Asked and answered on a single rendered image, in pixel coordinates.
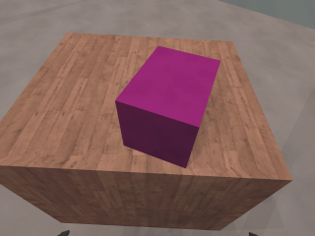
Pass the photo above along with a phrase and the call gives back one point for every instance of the carton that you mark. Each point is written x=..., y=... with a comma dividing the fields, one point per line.
x=160, y=111

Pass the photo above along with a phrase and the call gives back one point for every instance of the pedestal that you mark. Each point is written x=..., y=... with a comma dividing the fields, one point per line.
x=61, y=147

